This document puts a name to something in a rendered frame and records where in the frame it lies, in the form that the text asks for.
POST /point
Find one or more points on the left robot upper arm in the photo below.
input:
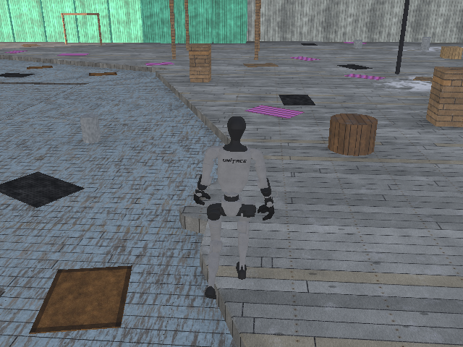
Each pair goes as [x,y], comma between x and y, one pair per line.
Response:
[210,154]

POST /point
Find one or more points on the robot left thigh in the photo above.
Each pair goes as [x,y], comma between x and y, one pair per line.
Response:
[214,221]

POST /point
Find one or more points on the robot right forearm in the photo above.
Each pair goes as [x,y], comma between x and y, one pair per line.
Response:
[267,196]

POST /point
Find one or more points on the robot left hand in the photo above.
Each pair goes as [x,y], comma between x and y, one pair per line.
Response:
[197,198]

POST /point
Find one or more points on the robot left forearm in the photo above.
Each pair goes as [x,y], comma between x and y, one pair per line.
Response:
[200,188]

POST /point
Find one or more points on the right robot shin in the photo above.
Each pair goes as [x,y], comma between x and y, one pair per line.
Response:
[243,239]

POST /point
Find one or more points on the right robot upper arm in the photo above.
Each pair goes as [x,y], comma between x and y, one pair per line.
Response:
[260,167]

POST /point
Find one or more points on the robot right hand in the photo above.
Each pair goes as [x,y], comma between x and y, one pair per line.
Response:
[264,209]

